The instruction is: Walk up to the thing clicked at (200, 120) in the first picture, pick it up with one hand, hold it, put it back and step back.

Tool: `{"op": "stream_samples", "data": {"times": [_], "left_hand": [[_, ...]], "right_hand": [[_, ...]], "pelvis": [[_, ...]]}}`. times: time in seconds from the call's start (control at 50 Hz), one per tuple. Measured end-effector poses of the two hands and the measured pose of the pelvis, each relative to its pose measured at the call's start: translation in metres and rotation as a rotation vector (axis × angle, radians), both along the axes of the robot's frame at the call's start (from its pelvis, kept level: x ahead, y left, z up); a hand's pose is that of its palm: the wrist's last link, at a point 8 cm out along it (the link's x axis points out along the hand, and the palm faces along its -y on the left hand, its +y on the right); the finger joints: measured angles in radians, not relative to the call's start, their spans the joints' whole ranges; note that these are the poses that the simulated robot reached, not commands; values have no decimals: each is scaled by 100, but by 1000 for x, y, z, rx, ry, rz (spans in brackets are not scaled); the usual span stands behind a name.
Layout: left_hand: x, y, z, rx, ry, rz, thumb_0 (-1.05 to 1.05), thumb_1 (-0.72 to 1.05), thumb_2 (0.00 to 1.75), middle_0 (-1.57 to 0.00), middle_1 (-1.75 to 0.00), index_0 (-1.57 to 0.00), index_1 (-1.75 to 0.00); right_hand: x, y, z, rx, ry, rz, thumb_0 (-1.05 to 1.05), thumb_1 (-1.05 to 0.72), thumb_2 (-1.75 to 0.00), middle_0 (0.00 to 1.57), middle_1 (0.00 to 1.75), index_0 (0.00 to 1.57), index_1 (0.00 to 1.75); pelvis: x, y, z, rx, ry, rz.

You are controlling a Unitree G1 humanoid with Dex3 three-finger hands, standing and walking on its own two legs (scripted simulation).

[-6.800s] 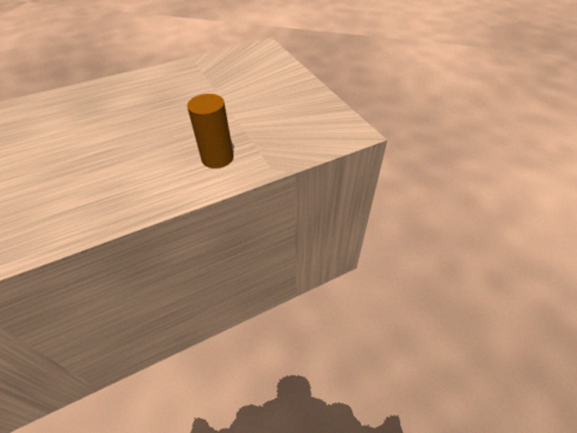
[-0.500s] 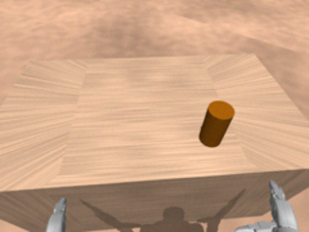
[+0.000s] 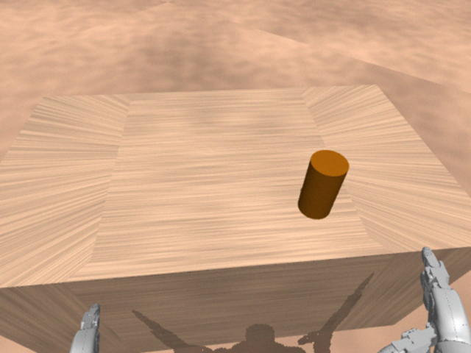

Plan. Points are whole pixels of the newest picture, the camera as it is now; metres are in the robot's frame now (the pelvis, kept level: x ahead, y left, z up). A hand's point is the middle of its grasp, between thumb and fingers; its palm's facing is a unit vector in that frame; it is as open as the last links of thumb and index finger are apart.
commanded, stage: rise first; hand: right
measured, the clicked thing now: (321, 186) +0.49 -0.21 -0.05
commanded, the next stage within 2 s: go down in 0.40 s
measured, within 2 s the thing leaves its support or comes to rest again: neither
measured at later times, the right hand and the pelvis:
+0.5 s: hand (411, 311) +0.17 -0.25 +0.03, palm faces +0.28 +0.89 -0.36, open 17.7 cm; pelvis -0.01 +0.00 +0.00, yaw +0 degrees
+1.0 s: hand (422, 244) +0.27 -0.30 +0.05, palm faces +0.25 +0.97 -0.09, open 17.7 cm; pelvis -0.01 +0.00 -0.01, yaw -1 degrees
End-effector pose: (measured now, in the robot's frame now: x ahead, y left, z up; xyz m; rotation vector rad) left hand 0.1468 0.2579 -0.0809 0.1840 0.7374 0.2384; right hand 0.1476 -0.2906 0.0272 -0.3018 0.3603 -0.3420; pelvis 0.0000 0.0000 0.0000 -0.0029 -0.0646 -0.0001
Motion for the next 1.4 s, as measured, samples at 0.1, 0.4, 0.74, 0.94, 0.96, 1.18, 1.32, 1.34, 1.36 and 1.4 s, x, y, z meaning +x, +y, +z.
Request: {"op": "stream_samples", "data": {"times": [0.1,0.4,0.74,0.94,0.96,1.18,1.32,1.34,1.36,1.4], "left_hand": [[-3,1,0,-1,-11,0,-1,-54,7,-6,-5,-4,-7],[-9,3,-2,-3,-12,2,-1,-54,8,-6,-5,-5,-7],[3,7,-3,10,-17,4,-1,-52,6,-7,-6,-6,-7],[0,4,-3,47,-7,27,-1,-53,5,-6,-5,-6,-6],[-1,4,-2,53,-11,30,-1,-53,5,-6,-5,-6,-6],[-19,-6,-5,109,11,41,-1,-53,5,-6,-6,-6,-6],[-17,-18,-2,128,-18,13,-1,-53,5,-7,-6,-6,-6],[-16,-19,-2,131,-22,11,-1,-53,5,-7,-6,-6,-6],[-16,-19,-1,133,-24,10,-1,-53,5,-7,-6,-6,-7],[-16,-18,0,140,-32,9,-1,-53,5,-7,-6,-6,-7]], "right_hand": [[-1,0,7,-11,-36,8,-1,60,-3,6,5,5,5],[-7,0,22,-48,-100,34,-1,60,-3,6,5,5,5],[3,-11,28,-27,-197,12,-1,59,-5,4,6,5,6],[66,-47,29,127,-304,80,-1,60,-6,3,6,4,7],[73,-51,30,144,-313,89,-1,60,-6,3,7,4,7],[126,-91,33,282,-385,161,-1,61,-7,3,7,4,7],[146,-106,30,303,-369,161,-1,58,-7,3,7,4,7],[148,-108,29,305,-369,156,-1,58,-6,3,6,4,7],[151,-110,29,306,-368,152,-1,57,-6,3,6,4,7],[155,-112,29,299,-369,148,-1,56,-6,3,6,4,6]], "pelvis": [[-5,1,0,-1,-4,-3],[-8,1,0,-1,-5,-4],[-7,3,-3,2,17,-16],[-11,2,-8,4,60,-18],[-11,1,-8,5,64,-17],[-12,-9,-16,15,136,-3],[-10,-15,-20,24,172,1],[-10,-16,-21,26,177,2],[-9,-16,-22,27,181,2],[-9,-17,-23,30,189,4]]}}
